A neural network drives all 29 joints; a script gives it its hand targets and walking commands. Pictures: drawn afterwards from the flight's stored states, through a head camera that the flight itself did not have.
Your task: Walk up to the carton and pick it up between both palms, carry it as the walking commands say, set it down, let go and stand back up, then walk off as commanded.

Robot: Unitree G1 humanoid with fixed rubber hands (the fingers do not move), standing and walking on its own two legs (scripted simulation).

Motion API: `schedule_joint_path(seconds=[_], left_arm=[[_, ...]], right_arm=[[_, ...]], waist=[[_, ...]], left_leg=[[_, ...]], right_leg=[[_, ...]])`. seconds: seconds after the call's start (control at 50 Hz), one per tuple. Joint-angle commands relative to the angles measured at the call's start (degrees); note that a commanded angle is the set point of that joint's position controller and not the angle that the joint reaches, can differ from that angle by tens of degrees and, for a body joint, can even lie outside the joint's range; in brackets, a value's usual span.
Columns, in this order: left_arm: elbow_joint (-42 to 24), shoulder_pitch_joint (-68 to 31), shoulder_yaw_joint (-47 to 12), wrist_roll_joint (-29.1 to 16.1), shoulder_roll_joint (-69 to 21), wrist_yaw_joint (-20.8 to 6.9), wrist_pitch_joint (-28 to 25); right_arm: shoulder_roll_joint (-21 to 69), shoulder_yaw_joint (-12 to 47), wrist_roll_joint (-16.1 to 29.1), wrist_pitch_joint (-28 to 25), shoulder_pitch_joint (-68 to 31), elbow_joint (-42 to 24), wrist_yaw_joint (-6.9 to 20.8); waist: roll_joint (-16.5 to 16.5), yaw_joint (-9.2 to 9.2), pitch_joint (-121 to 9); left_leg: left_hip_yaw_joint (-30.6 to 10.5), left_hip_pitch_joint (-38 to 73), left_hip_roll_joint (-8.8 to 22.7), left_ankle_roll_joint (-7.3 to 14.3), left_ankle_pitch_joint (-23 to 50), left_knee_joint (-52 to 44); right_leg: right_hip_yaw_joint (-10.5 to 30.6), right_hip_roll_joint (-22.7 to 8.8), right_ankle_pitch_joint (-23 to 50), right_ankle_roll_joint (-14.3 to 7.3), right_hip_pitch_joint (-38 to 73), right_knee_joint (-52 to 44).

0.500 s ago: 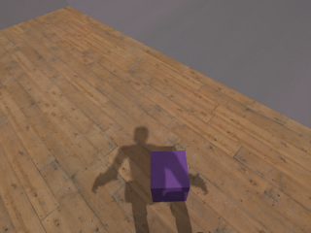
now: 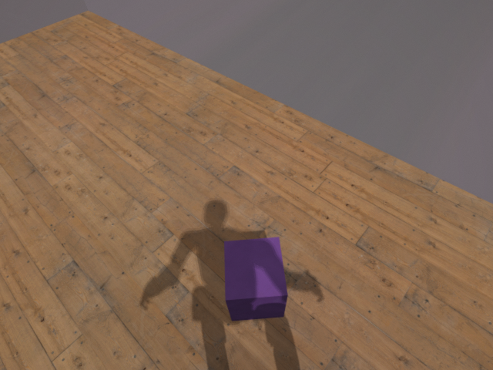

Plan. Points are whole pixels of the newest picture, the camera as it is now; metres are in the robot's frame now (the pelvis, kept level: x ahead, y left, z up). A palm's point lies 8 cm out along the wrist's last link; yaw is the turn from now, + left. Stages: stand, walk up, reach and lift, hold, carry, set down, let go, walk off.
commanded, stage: walk up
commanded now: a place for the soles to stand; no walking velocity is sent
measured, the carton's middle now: (254, 280) +0.51 +0.03 -0.62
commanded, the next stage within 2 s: reach and lift in 0.88 s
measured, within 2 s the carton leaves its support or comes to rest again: neither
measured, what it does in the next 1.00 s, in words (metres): stands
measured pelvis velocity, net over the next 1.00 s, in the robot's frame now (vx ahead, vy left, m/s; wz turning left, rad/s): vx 0.00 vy -0.01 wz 0.00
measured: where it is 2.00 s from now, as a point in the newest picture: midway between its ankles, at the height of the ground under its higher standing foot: outside the picture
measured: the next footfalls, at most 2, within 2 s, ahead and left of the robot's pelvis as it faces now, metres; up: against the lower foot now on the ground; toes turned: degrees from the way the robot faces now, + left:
none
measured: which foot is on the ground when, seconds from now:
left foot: down 0.00-1.00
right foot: down 0.00-1.00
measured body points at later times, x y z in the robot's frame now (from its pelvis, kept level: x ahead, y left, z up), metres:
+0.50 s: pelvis +0.00 -0.01 +0.00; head +0.05 -0.02 +0.45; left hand +0.07 +0.33 -0.09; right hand +0.10 -0.34 -0.10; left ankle +0.01 +0.09 -0.71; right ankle +0.02 -0.13 -0.71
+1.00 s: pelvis +0.00 -0.01 +0.00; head +0.06 -0.02 +0.44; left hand +0.12 +0.31 -0.09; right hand +0.13 -0.32 -0.10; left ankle +0.01 +0.09 -0.71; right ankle +0.02 -0.13 -0.71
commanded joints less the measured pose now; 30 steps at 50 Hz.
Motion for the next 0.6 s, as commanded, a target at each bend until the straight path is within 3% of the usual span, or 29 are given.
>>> schedule_joint_path(seconds=[0.0, 0.02, 0.06, 0.08, 0.1, 0.14, 0.18, 0.22, 0.24, 0.26, 0.28, 0.3, 0.32, 0.36, 0.38, 0.4, 0.42, 0.44, 0.46, 0.48, 0.5, 0.52, 0.56, 0.58], left_arm=[[-3.02, -1.63, 2.40, -0.02, 14.36, 0.24, -1.27], [-3.46, -2.94, 1.99, -0.16, 13.42, 0.17, -1.08], [-3.77, -3.44, 1.05, -0.78, 9.74, -0.22, -0.67], [-2.99, -2.09, 1.08, -0.69, 9.00, -0.24, -0.44], [-2.42, -0.31, 1.29, -0.52, 9.31, -0.20, -0.37], [-1.81, 1.20, 1.55, -0.53, 9.87, -0.37, -0.83], [-2.06, 0.89, 2.00, -0.45, 11.82, -0.18, -1.26], [-2.74, -0.27, 2.40, -0.24, 13.97, 0.13, -1.36], [-3.78, -2.12, 2.15, 0.05, 12.79, -0.49, -0.45], [-4.21, -3.72, 1.85, 0.01, 11.90, -0.79, 0.06], [-4.51, -4.02, 1.47, -0.14, 10.05, -1.02, 0.46], [-4.11, -2.91, 1.41, 0.02, 8.99, -1.09, 0.80], [-3.82, -1.71, 1.84, 0.27, 9.64, -1.19, 0.93], [-3.16, -0.32, 2.05, 0.18, 9.23, -1.76, 0.43], [-2.73, 1.09, 2.20, 0.10, 9.21, -1.85, 0.00], [-2.44, 2.26, 2.36, 0.11, 9.88, -1.74, -0.35], [-2.47, 2.21, 2.73, 0.21, 11.74, -1.53, -0.60], [-3.05, 0.93, 2.94, 0.22, 13.06, -1.29, -0.69], [-3.36, 0.17, 2.91, 0.08, 13.55, -1.17, -0.60], [-3.85, -0.81, 2.87, 0.18, 13.88, -1.08, -0.42], [-4.39, -2.35, 2.51, 0.17, 13.12, -0.99, -0.19], [-5.22, -3.88, 2.00, 0.03, 11.68, -1.06, 0.02], [-5.48, -3.76, 1.45, -0.46, 8.79, -1.40, 0.59], [-5.23, -2.52, 1.54, -0.10, 8.75, -1.30, 0.80]], right_arm=[[-8.56, -4.78, 0.39, -0.57, -2.02, -0.88, -1.00], [-9.19, -4.92, 0.14, -0.85, -1.29, -0.45, -0.98], [-11.44, -5.36, -0.52, -1.78, -0.69, 0.19, -1.05], [-12.60, -5.47, -0.50, -2.07, -0.92, 0.54, -1.04], [-12.75, -5.41, -0.43, -2.06, -2.52, 0.44, -1.03], [-11.80, -5.18, -0.20, -1.69, -3.67, -0.06, -1.00], [-10.18, -5.03, 0.38, -1.02, -3.80, -0.77, -1.08], [-9.14, -4.84, 0.70, -0.54, -3.28, -1.45, -1.10], [-9.76, -4.84, 0.78, -1.43, -0.98, -1.06, -1.28], [-11.16, -5.08, 0.27, -2.01, 0.52, -0.51, -1.46], [-13.38, -5.56, -0.19, -2.57, 1.80, 0.20, -1.65], [-14.89, -5.89, -0.45, -2.98, 2.33, 0.88, -1.69], [-15.31, -6.11, -0.53, -3.12, 0.98, 0.69, -1.66], [-13.92, -5.80, -0.69, -3.28, -1.41, -0.03, -1.61], [-13.09, -5.48, -0.59, -3.18, -2.11, -0.49, -1.59], [-12.14, -5.26, -0.35, -2.99, -2.26, -0.94, -1.49], [-10.89, -5.07, 0.09, -2.64, -2.18, -1.30, -1.52], [-9.33, -4.80, 0.62, -2.28, -2.21, -1.80, -1.59], [-8.63, -4.49, 0.88, -2.04, -2.54, -1.96, -1.65], [-8.72, -4.47, 0.84, -2.06, -1.86, -1.61, -1.65], [-9.18, -4.49, 0.57, -2.33, -0.90, -0.96, -1.67], [-9.91, -4.75, 0.33, -2.69, 0.72, -0.27, -1.76], [-13.78, -5.62, -0.35, -3.54, 2.70, 0.78, -1.93], [-14.69, -5.60, -0.28, -3.65, 1.82, 0.83, -1.92]], waist=[[-6.81, -0.55, -7.72], [-5.20, -1.18, -7.70], [0.52, -1.16, -7.85], [2.03, -0.70, -8.07], [2.34, 0.17, -7.95], [0.74, 0.52, -9.68], [-2.64, 0.02, -9.92], [-5.71, -0.46, -9.81], [-8.10, -1.20, -10.22], [-5.48, -2.08, -8.99], [-0.39, -2.37, -8.09], [3.27, -1.94, -7.84], [3.78, -1.40, -6.88], [3.42, -0.38, -8.13], [1.88, 0.42, -9.30], [-0.26, 0.68, -10.88], [-4.62, 0.39, -11.62], [-8.15, -0.02, -11.70], [-8.12, 0.03, -10.87], [-8.60, -0.10, -10.56], [-7.74, -0.58, -10.32], [-6.62, -1.50, -10.75], [1.33, -1.59, -10.28], [2.82, -1.11, -9.55]], left_leg=[[-10.35, 4.06, 1.33, -0.41, -4.27, -4.10], [-11.41, 6.98, 2.44, 0.14, -3.40, -7.06], [-16.15, 9.88, 9.92, 3.57, -3.61, -15.92], [-17.77, 9.75, 14.20, 5.67, -1.59, -18.10], [-16.82, 8.52, 15.34, 6.68, 2.08, -16.57], [-10.77, 5.84, 11.58, 4.57, 5.98, -11.37], [-7.67, 3.67, 6.39, 1.85, 4.19, -5.26], [-8.82, 3.81, 3.44, 0.46, -0.02, -2.74], [-9.91, 6.51, 3.13, 0.77, -3.44, -5.93], [-13.03, 9.80, 5.89, 2.10, -5.79, -10.33], [-17.85, 12.72, 11.52, 4.46, -8.97, -16.52], [-21.36, 13.42, 17.74, 6.96, -8.10, -20.25], [-21.95, 12.15, 20.42, 8.82, -3.99, -20.36], [-15.57, 9.80, 17.44, 7.72, 4.73, -16.12], [-12.03, 7.57, 14.85, 5.78, 8.91, -13.06], [-8.28, 5.40, 11.34, 3.36, 9.01, -8.87], [-6.07, 3.72, 7.13, 1.32, 6.27, -3.77], [-5.75, 1.90, 3.23, -0.16, 1.65, -0.66], [-7.19, 1.33, 1.01, -0.65, -2.52, -0.87], [-7.73, 2.57, 0.31, -0.75, -4.23, -2.10], [-8.62, 5.57, 0.69, -0.38, -2.34, -4.34], [-10.52, 10.06, 2.71, 0.69, 0.99, -7.50], [-18.73, 14.59, 14.58, 5.84, 3.63, -16.72], [-19.58, 14.19, 18.57, 8.06, 8.32, -16.90]], right_leg=[[18.46, -8.78, 12.20, -10.88, -1.51, -11.69], [15.83, -7.18, 10.22, -9.56, -4.25, -10.41], [4.19, -1.06, 8.90, -5.16, -6.85, -3.08], [-0.25, -0.03, 7.87, -3.54, -5.35, -0.27], [-0.71, -0.69, 5.41, -3.14, -3.43, -0.81], [1.49, -1.46, 11.76, -4.11, 2.18, -4.50], [7.15, -3.07, 18.03, -6.23, 3.27, -6.81], [14.13, -6.34, 16.41, -8.95, 0.76, -9.15], [13.03, -5.00, 11.03, -9.50, -1.77, -8.79], [10.08, -3.01, 7.68, -8.00, -6.50, -5.81], [4.11, -0.09, 5.61, -5.58, -10.29, -0.53], [0.15, 0.28, 0.76, -3.74, -11.10, 2.62], [-0.05, -1.37, -4.73, -2.89, -10.74, 3.15], [-0.22, -2.23, -1.97, -2.96, -4.85, -1.89], [0.33, -1.88, 5.76, -3.38, -0.12, -4.88], [2.27, -1.72, 13.57, -4.20, 3.84, -6.98], [7.29, -3.39, 19.56, -5.82, 5.67, -8.91], [13.15, -5.85, 20.70, -8.47, 5.65, -10.60], [17.35, -7.78, 19.37, -10.89, 4.40, -11.68], [18.63, -8.69, 17.85, -12.10, 3.07, -11.70], [16.76, -7.79, 16.91, -11.56, 0.58, -10.33], [13.20, -5.73, 14.96, -9.51, -3.14, -7.82], [1.44, 0.07, 9.13, -3.86, -8.51, 2.19], [-0.16, -0.94, 2.03, -3.00, -8.60, 2.26]])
